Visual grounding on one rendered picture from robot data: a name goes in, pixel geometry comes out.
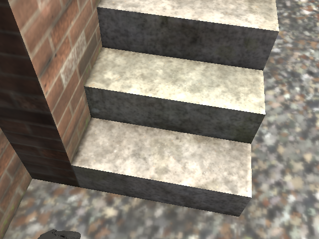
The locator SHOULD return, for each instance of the left robot hand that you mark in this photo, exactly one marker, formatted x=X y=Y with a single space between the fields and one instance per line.
x=54 y=234

